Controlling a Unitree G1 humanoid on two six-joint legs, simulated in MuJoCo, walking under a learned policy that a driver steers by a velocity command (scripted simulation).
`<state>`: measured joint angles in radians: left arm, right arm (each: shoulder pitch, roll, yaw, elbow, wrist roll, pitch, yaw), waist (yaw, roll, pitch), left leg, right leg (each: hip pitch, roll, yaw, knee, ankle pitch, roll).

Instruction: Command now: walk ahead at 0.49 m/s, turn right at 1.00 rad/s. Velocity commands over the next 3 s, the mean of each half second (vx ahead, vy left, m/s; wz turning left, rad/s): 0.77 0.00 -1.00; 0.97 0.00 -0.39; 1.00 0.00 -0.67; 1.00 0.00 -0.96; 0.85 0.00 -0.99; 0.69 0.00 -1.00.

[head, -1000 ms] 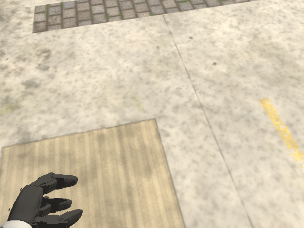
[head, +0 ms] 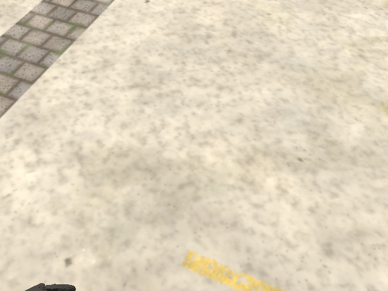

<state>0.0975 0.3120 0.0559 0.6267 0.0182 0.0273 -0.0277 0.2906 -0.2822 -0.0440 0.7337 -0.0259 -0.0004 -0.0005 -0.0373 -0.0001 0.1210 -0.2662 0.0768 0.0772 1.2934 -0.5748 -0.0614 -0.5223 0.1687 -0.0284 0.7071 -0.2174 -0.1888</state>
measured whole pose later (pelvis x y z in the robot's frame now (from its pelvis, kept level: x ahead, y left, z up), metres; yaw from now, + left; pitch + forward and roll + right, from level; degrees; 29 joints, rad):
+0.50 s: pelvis +0.29 +0.05 +0.04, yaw -27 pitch +2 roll +1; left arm 0.26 0.36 0.08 0.71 0.03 -0.02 -0.04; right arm 0.18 -0.30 -0.03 0.64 -0.04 -0.04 -0.02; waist 0.02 -0.02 -0.01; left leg -0.27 0.00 0.00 0.49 -0.27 -0.01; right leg -0.47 0.10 0.11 1.14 -0.33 -0.08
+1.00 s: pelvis +0.62 -0.19 +0.04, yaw -40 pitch +1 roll -1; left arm 0.32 0.29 0.03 0.83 0.03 -0.06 0.00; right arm 0.34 -0.26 -0.01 0.78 -0.03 -0.05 0.03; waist -0.04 0.01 0.02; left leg -0.51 0.12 -0.02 1.23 -0.33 0.03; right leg -0.18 0.14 -0.04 0.45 -0.29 -0.13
